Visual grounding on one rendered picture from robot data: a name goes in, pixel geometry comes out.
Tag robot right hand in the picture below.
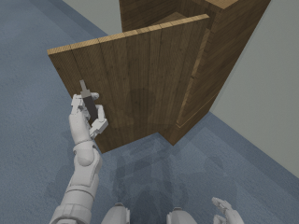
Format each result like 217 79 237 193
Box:
211 197 245 224

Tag robot right thigh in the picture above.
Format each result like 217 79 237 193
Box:
166 210 197 224

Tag robot left hand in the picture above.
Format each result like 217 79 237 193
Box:
68 92 108 145

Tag left robot forearm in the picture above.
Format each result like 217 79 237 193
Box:
49 141 103 224

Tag cupboard door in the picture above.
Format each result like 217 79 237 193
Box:
47 14 210 154

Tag right robot shin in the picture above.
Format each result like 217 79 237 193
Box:
173 207 182 211

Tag handle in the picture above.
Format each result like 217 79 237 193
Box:
79 79 99 122

